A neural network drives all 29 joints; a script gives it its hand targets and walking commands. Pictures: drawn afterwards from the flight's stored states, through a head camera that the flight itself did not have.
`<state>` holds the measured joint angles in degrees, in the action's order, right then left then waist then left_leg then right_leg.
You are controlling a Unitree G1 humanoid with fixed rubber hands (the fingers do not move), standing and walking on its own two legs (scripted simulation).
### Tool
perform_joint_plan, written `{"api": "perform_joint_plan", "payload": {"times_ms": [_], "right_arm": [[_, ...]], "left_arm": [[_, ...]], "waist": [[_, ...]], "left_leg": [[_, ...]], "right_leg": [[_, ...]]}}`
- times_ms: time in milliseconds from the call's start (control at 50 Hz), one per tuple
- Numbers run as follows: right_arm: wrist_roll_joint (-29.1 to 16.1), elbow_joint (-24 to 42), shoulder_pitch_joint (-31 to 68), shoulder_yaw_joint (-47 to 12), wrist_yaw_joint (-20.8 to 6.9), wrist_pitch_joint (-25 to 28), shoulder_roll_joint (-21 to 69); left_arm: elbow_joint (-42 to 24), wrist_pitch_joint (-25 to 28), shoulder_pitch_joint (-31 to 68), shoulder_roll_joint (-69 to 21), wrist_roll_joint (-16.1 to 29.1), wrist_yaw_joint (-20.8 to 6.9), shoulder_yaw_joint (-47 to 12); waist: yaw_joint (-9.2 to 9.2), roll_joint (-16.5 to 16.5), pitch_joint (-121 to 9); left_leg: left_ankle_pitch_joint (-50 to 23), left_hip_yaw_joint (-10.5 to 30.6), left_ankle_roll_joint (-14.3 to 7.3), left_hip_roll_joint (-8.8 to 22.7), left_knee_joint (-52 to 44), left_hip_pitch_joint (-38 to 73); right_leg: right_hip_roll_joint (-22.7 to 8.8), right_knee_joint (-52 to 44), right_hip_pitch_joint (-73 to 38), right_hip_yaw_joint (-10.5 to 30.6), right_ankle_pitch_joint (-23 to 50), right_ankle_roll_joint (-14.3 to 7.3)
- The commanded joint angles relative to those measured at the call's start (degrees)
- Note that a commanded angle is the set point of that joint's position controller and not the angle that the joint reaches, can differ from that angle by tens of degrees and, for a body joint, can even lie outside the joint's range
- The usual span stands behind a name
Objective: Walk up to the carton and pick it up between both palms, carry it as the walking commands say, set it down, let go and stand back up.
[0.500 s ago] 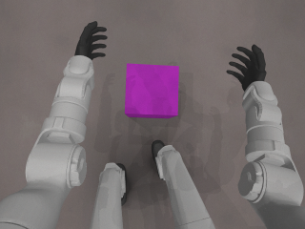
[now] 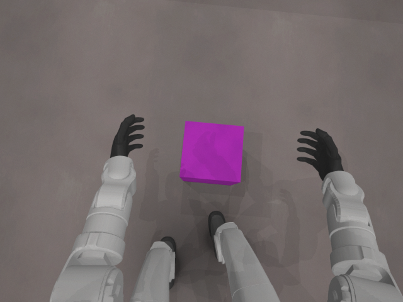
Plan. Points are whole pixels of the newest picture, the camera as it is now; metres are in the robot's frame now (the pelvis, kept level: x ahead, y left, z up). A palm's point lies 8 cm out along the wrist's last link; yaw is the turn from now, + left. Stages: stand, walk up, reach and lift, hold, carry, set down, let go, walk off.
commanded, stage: let go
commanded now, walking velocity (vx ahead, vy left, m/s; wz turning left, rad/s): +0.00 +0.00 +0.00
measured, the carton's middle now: (210, 156) +0.44 -0.09 -0.58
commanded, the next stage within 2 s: stand in 1.00 s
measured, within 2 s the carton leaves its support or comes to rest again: neither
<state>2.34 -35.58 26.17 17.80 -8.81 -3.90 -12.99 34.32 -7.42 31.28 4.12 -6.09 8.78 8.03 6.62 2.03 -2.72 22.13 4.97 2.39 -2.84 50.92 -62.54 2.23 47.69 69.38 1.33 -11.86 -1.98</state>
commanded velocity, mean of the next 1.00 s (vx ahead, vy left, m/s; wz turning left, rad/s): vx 0.00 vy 0.00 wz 0.00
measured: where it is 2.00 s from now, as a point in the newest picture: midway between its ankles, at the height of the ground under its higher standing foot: (194, 258)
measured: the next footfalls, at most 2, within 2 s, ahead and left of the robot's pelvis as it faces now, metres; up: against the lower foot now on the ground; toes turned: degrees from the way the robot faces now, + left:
none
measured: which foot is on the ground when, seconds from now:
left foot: down 0.00-1.00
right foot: down 0.00-1.00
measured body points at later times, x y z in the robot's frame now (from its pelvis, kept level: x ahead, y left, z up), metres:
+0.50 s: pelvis +0.05 +0.02 +0.06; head +0.11 +0.02 +0.51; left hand +0.27 +0.23 -0.02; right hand +0.22 -0.22 -0.02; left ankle +0.00 +0.14 -0.67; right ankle +0.07 -0.09 -0.67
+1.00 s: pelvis +0.06 +0.03 +0.06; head +0.07 +0.03 +0.51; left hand +0.24 +0.27 +0.00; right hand +0.23 -0.21 -0.01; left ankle +0.00 +0.14 -0.67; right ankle +0.08 -0.09 -0.67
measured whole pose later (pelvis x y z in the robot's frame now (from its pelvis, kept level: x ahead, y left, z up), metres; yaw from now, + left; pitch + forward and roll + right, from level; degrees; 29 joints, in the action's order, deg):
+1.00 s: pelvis +0.06 +0.03 +0.06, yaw -1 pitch -3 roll -1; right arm -0.2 -23.2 -13.1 0.6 -0.6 -11.6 -13.0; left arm 24.9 -4.5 -13.8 13.1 0.8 -1.1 0.6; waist -1.0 1.5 2.7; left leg 21.3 3.9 -1.0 -1.0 27.5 -3.4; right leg 2.3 26.7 10.9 2.1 -13.3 0.2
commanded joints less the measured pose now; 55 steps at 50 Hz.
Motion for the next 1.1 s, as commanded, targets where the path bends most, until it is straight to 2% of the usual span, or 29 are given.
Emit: {"api": "perform_joint_plan", "payload": {"times_ms": [0, 100, 220, 340, 420, 520, 700, 860, 960, 980, 1000, 1020, 1040, 1060, 1080], "right_arm": [[-2.75, 8.31, -3.35, -1.95, -0.55, 1.34, -7.69], [-4.77, 10.81, -14.61, -7.77, 0.4, 1.5, -5.99], [-4.82, 14.0, -25.49, -12.8, 3.23, 1.66, -4.3], [-3.6, 15.92, -32.36, -14.37, 5.43, 1.95, -4.38], [-3.26, 16.78, -34.51, -14.73, 5.74, 1.6, -3.95], [-2.59, 17.59, -37.02, -14.28, 5.65, 0.46, -4.09], [-1.48, 18.25, -38.15, -13.39, 5.61, -2.49, -5.29], [-1.93, 17.55, -37.81, -14.73, 7.3, -5.7, -5.7], [-2.75, 17.57, -37.66, -15.61, 8.86, -7.42, -5.65], [-2.96, 17.66, -37.61, -15.8, 9.17, -7.76, -5.66], [0.61, 10.59, -40.62, -13.85, 10.13, -1.04, -10.83], [1.77, 10.52, -43.21, -14.28, 10.64, 1.86, -9.59], [1.94, 9.46, -42.1, -14.73, 10.83, 3.62, -9.21], [1.43, 9.21, -40.7, -14.98, 10.91, 4.83, -9.31], [0.9, 8.65, -39.88, -15.28, 10.96, 5.69, -9.08]], "left_arm": [[-10.64, 1.86, 0.69, 3.02, 1.59, 0.32, -1.14], [-9.86, 2.84, -8.96, 4.9, 2.96, -1.69, -1.35], [-6.05, 4.62, -18.21, 6.55, 3.68, -5.37, -1.63], [-7.26, 6.01, -27.38, 8.39, 4.03, -8.27, -2.42], [-9.46, 6.43, -31.86, 9.61, 4.67, -9.54, -3.34], [-11.93, 5.86, -36.98, 10.4, 5.45, -10.82, -4.63], [-15.04, 3.9, -41.65, 12.2, 6.39, -11.71, -5.74], [-15.1, 3.7, -43.27, 13.54, 6.39, -10.24, -5.67], [-14.65, 3.94, -43.28, 14.5, 7.04, -9.47, -5.79], [-14.55, 3.95, -43.19, 14.74, 7.22, -9.37, -5.8], [-3.25, 6.17, -52.12, 17.44, 2.79, -7.87, -4.84], [-3.3, 7.27, -50.32, 20.18, 2.54, -7.21, -4.01], [-3.04, 8.29, -48.16, 19.05, 2.97, -7.38, -4.36], [-2.05, 9.26, -47.83, 17.39, 3.36, -7.77, -4.91], [-0.78, 10.03, -47.79, 16.28, 3.81, -8.32, -5.35]], "waist": [[1.38, -3.02, -44.06], [-0.41, -5.1, -33.01], [-2.4, -4.28, -19.13], [-3.99, -1.31, -11.36], [-5.08, -0.36, -7.27], [-5.6, 0.32, -2.09], [-6.56, 0.24, 2.75], [-7.11, 0.71, 2.64], [-7.52, 0.26, 1.26], [-7.56, 0.14, 1.1], [-7.66, 2.52, 2.17], [-5.61, 1.35, 6.38], [-6.13, 1.51, 8.47], [-6.48, 0.97, 7.92], [-6.68, -0.09, 6.01]], "left_leg": [[-7.62, -4.04, 0.17, -2.79, -7.94, 3.4], [-2.87, -3.74, -0.27, -1.58, -11.8, 7.9], [-2.02, -3.63, -0.9, 0.38, -18.04, 17.26], [-7.05, -3.63, -1.48, 1.34, -24.21, 29.59], [-10.54, -3.6, -1.52, 1.6, -27.53, 36.34], [-12.97, -3.22, -1.41, 2.51, -30.75, 42.45], [-20.64, -2.05, -0.87, 3.88, -31.49, 47.48], [-26.48, -1.39, -1.06, 3.61, -29.21, 49.81], [-27.28, -1.64, -1.37, 2.94, -27.69, 49.55], [-26.9, -1.72, -1.46, 2.81, -27.48, 49.27], [4.11, -4.56, -0.33, 5.55, -26.04, 53.72], [10.73, -0.26, -1.57, 6.76, -28.23, 50.38], [13.38, 1.54, -2.62, 7.92, -29.3, 48.06], [12.65, 3.1, -3.29, 8.95, -29.62, 47.33], [8.89, 2.92, -3.42, 9.02, -28.87, 48.11]], "right_leg": [[-0.25, -1.59, -59.63, 2.15, 26.94, 1.11], [-1.75, -7.29, -63.85, 4.38, 18.42, 1.59], [-2.38, -13.49, -63.95, 4.27, 11.75, 2.44], [-1.32, -17.38, -66.65, 2.18, 13.84, 2.69], [-0.46, -19.86, -68.37, 1.2, 14.19, 2.75], [0.52, -21.74, -69.84, -0.39, 12.51, 2.74], [1.55, -22.24, -70.95, -1.86, 12.04, 2.57], [1.62, -21.57, -69.14, -1.45, 11.79, 3.04], [1.39, -20.96, -68.41, -0.7, 12.8, 3.62], [1.3, -20.84, -68.35, -0.55, 12.87, 3.74], [-4.8, -23.6, -53.88, 4.8, -0.51, 4.94], [-4.21, -24.85, -49.62, 5.23, -7.72, 5.18], [-3.71, -24.24, -47.4, 4.66, -7.4, 5.24], [-3.28, -23.14, -47.35, 4.7, -4.85, 4.92], [-3.19, -22.44, -48.26, 5.28, -1.33, 4.39]]}}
